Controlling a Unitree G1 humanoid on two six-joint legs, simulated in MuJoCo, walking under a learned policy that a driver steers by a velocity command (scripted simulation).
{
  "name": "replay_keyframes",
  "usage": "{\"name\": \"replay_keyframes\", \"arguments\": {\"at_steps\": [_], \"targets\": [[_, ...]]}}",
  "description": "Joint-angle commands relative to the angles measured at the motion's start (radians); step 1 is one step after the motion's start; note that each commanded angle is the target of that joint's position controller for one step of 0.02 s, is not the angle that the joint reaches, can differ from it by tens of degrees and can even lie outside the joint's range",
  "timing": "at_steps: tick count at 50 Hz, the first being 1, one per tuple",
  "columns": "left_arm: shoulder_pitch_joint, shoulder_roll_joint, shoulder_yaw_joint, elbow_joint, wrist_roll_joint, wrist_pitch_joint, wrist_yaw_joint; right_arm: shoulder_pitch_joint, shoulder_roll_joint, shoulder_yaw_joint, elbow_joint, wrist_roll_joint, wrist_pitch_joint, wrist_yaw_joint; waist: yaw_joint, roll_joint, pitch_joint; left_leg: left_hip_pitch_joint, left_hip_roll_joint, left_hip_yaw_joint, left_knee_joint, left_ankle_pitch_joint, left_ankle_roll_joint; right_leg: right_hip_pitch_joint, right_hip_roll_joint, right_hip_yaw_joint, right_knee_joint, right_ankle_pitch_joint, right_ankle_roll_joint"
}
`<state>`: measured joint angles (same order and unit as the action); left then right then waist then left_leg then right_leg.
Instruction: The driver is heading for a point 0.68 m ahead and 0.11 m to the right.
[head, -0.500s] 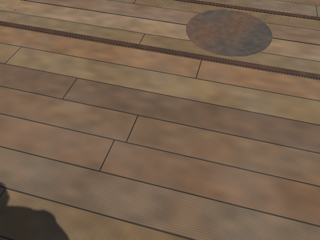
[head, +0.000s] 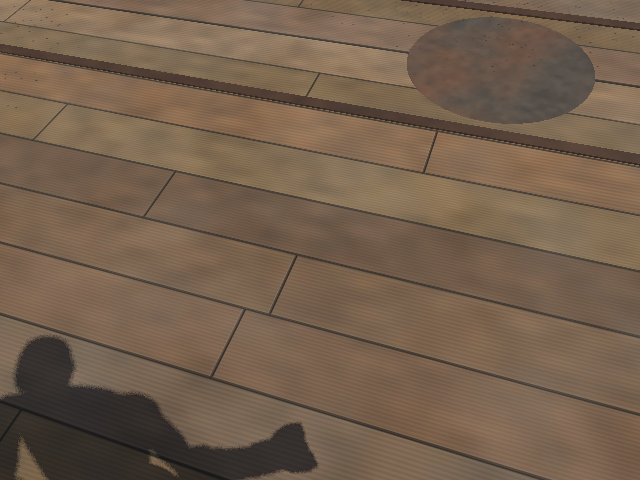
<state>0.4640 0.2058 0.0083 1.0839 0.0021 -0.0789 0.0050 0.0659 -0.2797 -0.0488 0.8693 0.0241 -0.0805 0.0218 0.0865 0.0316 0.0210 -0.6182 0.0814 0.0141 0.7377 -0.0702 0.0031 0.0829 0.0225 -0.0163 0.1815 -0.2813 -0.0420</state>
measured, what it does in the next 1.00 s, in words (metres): walks ahead: left foot, then right foot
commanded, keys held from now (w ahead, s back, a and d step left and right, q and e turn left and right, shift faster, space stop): w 0.62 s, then w+e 0.14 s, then no key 0.24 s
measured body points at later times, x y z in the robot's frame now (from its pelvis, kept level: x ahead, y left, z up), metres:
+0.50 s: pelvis +0.29 +0.05 +0.00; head +0.31 +0.04 +0.45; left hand +0.46 +0.31 -0.10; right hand +0.28 -0.22 -0.14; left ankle +0.25 +0.14 -0.74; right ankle +0.46 -0.13 -0.68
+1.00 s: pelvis +0.56 -0.03 +0.00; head +0.59 -0.04 +0.45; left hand +0.63 +0.24 -0.12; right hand +0.69 -0.30 -0.12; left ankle +0.70 +0.13 -0.69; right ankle +0.55 -0.10 -0.74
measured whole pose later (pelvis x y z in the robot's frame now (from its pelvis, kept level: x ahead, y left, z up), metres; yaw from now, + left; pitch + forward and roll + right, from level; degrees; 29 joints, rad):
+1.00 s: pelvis +0.56 -0.03 +0.00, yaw -5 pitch +1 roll +0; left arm 0.27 0.24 0.04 0.91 0.01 -0.07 -0.01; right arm 0.10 -0.29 -0.05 0.89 -0.01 -0.08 -0.02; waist 0.04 0.04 0.05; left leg -0.60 0.08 -0.05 0.75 -0.10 -0.02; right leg -0.16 0.09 0.01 0.29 -0.15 -0.08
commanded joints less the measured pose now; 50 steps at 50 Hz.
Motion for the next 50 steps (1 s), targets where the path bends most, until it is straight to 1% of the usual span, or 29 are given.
{"name": "replay_keyframes", "arguments": {"at_steps": [1, 5, 6, 7, 8, 9, 10, 11, 12, 13, 14, 15, 17, 18, 20, 23, 26, 29, 32, 34, 35, 36, 37, 38, 39, 40, 42, 44, 50], "targets": [[0.046, 0.189, 0.035, -0.032, -0.007, -0.005, 0.014, -0.209, -0.014, 0.013, -0.118, 0.006, -0.017, 0.014, 0.012, -0.133, 0.13, 0.004, -0.042, 0.047, -0.143, 0.095, -0.002, -0.114, -0.224, 0.106, -0.107, 0.325, -0.133], [0.029, 0.206, 0.052, -0.038, -0.018, 0.004, 0.017, -0.198, -0.065, -0.002, -0.135, 0.008, -0.024, 0.028, -0.053, -0.137, 0.101, 0.075, -0.058, 0.022, -0.22, 0.064, 0.058, 0.008, -0.281, 0.081, -0.019, 0.568, -0.105], [0.015, 0.219, 0.058, -0.046, -0.014, 0.01, 0.017, -0.143, -0.091, -0.014, -0.124, 0.006, -0.024, 0.027, -0.09, -0.154, 0.046, 0.159, -0.085, 0.039, -0.21, 0.036, 0.076, 0.034, -0.283, 0.069, 0.057, 0.758, -0.094], [-0.001, 0.223, 0.061, -0.054, -0.008, 0.019, 0.017, -0.019, -0.123, -0.034, -0.089, 0.006, -0.021, 0.021, -0.158, -0.166, -0.039, 0.317, -0.115, 0.058, -0.203, 0.017, 0.101, 0.026, -0.265, 0.046, 0.204, 0.922, -0.078], [-0.009, 0.212, 0.056, -0.065, -0.001, 0.027, 0.017, 0.154, -0.16, -0.057, -0.036, 0.009, -0.015, 0.011, -0.237, -0.156, -0.141, 0.552, -0.108, 0.047, -0.204, 0.022, 0.131, -0.067, -0.224, 0.023, 0.408, 0.924, -0.05], [0.015, 0.164, 0.039, -0.092, 0.021, 0.026, 0.016, 0.327, -0.23, -0.074, 0.001, -0.005, -0.006, -0.002, -0.271, -0.014, -0.283, 0.861, 0.103, -0.212, -0.181, -0.058, 0.193, -0.313, -0.155, -0.001, 0.735, 0.55, -0.028], [0.149, 0.005, 0.001, -0.09, 0.002, 0.003, 0.002, 0.357, -0.253, -0.071, 0.024, -0.015, -0.008, 0.012, -0.174, 0.269, -0.433, 1.089, 0.318, -0.738, -0.372, -0.353, 0.358, -0.635, 0.044, 0.072, 1.06, -0.255, 0.02], [0.037, 0.124, 0.026, -0.105, -0.024, -0.029, -0.005, 0.317, -0.172, -0.049, 0.024, -0.005, -0.012, 0.014, -0.211, 0.166, -0.314, 0.992, 0.269, -0.776, -0.473, -0.39, 0.32, -0.732, 0.001, 0.164, 1.156, -0.287, 0.001], [-0.073, 0.175, 0.044, -0.147, -0.056, -0.047, -0.007, 0.219, -0.134, -0.04, 0.014, -0.005, -0.019, 0.011, -0.184, 0.12, -0.153, 0.841, 0.245, -0.633, -0.501, -0.401, 0.287, -0.812, -0.047, 0.128, 1.167, -0.195, -0.016], [-0.125, 0.179, 0.045, -0.157, -0.053, -0.054, 0.002, 0.129, -0.109, -0.031, -0.007, -0.012, -0.029, 0.013, -0.15, 0.008, -0.081, 0.679, 0.209, -0.515, -0.526, -0.278, 0.262, -0.763, -0.103, 0.116, 1.119, -0.097, -0.02], [-0.136, 0.17, 0.054, -0.156, -0.037, -0.05, 0.008, 0.081, -0.084, -0.025, -0.013, -0.025, -0.035, 0.016, -0.115, -0.007, -0.042, 0.556, 0.173, -0.413, -0.542, -0.16, 0.247, -0.708, -0.135, 0.108, 1.062, -0.04, -0.015], [-0.107, 0.153, 0.056, -0.151, -0.029, -0.037, 0.01, 0.063, -0.058, -0.016, -0.009, -0.035, -0.038, 0.017, -0.078, 0.021, -0.039, 0.485, 0.139, -0.341, -0.568, -0.107, 0.236, -0.641, -0.16, 0.115, 1.03, -0.012, -0.011], [-0.103, 0.123, 0.056, -0.156, -0.018, -0.018, 0.012, 0.095, -0.042, -0.011, 0.014, -0.025, -0.042, 0.019, -0.064, 0.032, -0.014, 0.406, 0.11, -0.251, -0.598, -0.005, 0.234, -0.601, -0.174, 0.097, 0.959, -0.012, -0.005], [-0.113, 0.107, 0.054, -0.171, -0.017, -0.011, 0.013, 0.104, -0.074, -0.016, 0.025, -0.024, -0.041, 0.013, -0.05, 0.051, -0.004, 0.386, 0.123, -0.243, -0.624, -0.033, 0.25, -0.626, -0.178, 0.086, 0.915, 0.011, 0.009], [-0.212, 0.123, 0.057, -0.213, -0.009, -0.006, 0.015, 0.136, -0.111, -0.025, 0.036, -0.026, -0.042, -0.003, -0.069, 0.019, 0.034, 0.376, 0.134, -0.23, -0.66, -0.047, 0.264, -0.702, -0.193, 0.083, 0.808, 0.106, 0.037], [-0.331, 0.118, 0.052, -0.251, -0.002, -0.012, 0.005, 0.186, -0.127, -0.028, 0.049, -0.018, -0.035, -0.02, -0.104, 0.0, 0.052, 0.406, 0.098, -0.155, -0.664, 0.005, 0.232, -0.718, -0.171, 0.061, 0.589, 0.287, 0.049], [-0.444, 0.103, 0.041, -0.283, -0.012, -0.02, -0.009, 0.257, -0.146, -0.03, 0.074, -0.008, -0.029, -0.027, -0.147, 0.0, 0.053, 0.436, 0.085, -0.103, -0.65, 0.022, 0.208, -0.655, -0.126, 0.019, 0.435, 0.399, 0.054], [-0.515, 0.118, 0.039, -0.319, -0.02, -0.023, -0.024, 0.315, -0.147, -0.031, 0.102, -0.001, -0.014, -0.027, -0.163, 0.005, 0.064, 0.556, 0.13, -0.113, -0.599, 0.042, 0.197, -0.683, -0.114, 0.03, 0.364, 0.358, 0.036], [-0.49, 0.155, 0.05, -0.334, -0.023, -0.029, -0.038, 0.309, -0.169, -0.041, 0.106, -0.004, 0.008, -0.031, -0.123, 0.034, 0.031, 0.675, 0.176, -0.115, -0.508, 0.192, 0.168, -0.643, -0.091, 0.018, 0.325, 0.238, -0.006], [-0.278, 0.219, 0.086, -0.273, -0.022, -0.028, -0.039, 0.282, -0.152, -0.035, 0.092, -0.014, 0.022, -0.034, -0.015, 0.029, -0.112, 0.671, 0.105, -0.023, -0.238, 0.509, 0.122, -0.356, -0.02, -0.046, 0.301, 0.214, -0.059], [-0.097, 0.281, 0.107, -0.234, -0.017, -0.023, -0.033, 0.301, -0.124, -0.02, 0.07, -0.033, 0.023, -0.039, 0.042, -0.04, -0.248, 0.49, 0.063, 0.019, 0.047, 0.337, 0.087, -0.06, -0.149, 0.119, 0.335, 0.234, -0.121], [-0.031, 0.365, 0.125, -0.215, -0.019, -0.012, -0.036, 0.405, -0.004, 0.015, 0.055, -0.055, 0.0, -0.028, -0.023, -0.319, -0.341, 0.105, -0.111, 0.034, 0.375, -0.273, 0.02, 0.258, -0.338, 0.564, 0.266, 0.109, -0.259], [-0.018, 0.294, 0.104, -0.219, -0.022, -0.011, -0.043, 0.394, -0.053, 0.009, 0.063, -0.025, -0.03, -0.019, -0.001, -0.304, -0.382, -0.079, -0.127, -0.083, 0.535, -0.505, 0.025, 0.336, -0.388, 0.813, 0.107, -0.095, -0.305], [-0.089, 0.242, 0.09, -0.237, -0.018, -0.016, -0.042, 0.273, -0.137, -0.011, 0.034, 0.006, -0.053, -0.012, 0.006, -0.197, -0.226, -0.168, -0.068, -0.113, 0.574, -0.425, 0.045, 0.22, -0.35, 0.697, 0.092, -0.096, -0.256], [-0.186, 0.221, 0.083, -0.268, -0.006, -0.018, -0.038, 0.206, -0.138, -0.01, 0.019, 0.012, -0.062, -0.015, -0.019, -0.113, -0.132, -0.145, -0.024, -0.093, 0.54, -0.332, 0.049, 0.065, -0.318, 0.547, 0.09, 0.108, -0.23], [-0.248, 0.198, 0.075, -0.285, 0.005, -0.019, -0.038, 0.187, -0.129, -0.014, 0.025, -0.003, -0.059, -0.022, -0.052, -0.05, -0.081, -0.081, 0.01, -0.083, 0.485, -0.287, 0.036, -0.072, -0.288, 0.426, 0.089, 0.366, -0.22], [-0.276, 0.16, 0.063, -0.286, 0.016, -0.02, -0.037, 0.216, -0.105, -0.019, 0.031, -0.023, -0.035, -0.029, -0.106, -0.065, -0.082, 0.058, 0.036, -0.081, 0.392, -0.266, 0.012, -0.201, -0.238, 0.28, 0.082, 0.679, -0.2], [-0.262, 0.17, 0.063, -0.269, 0.015, -0.023, -0.031, 0.232, -0.068, -0.014, 0.033, -0.03, -0.011, -0.036, -0.127, -0.08, -0.087, 0.107, 0.021, -0.058, 0.304, -0.223, -0.016, -0.263, -0.216, 0.191, 0.075, 0.848, -0.206], [-0.213, 0.208, 0.068, -0.223, 0.005, 0.002, -0.002, 0.073, -0.053, -0.005, -0.008, -0.027, 0.007, -0.038, -0.076, -0.115, -0.1, 0.2, -0.031, -0.033, -0.084, 0.095, -0.032, -0.268, -0.168, 0.084, 0.075, 0.786, -0.155]]}}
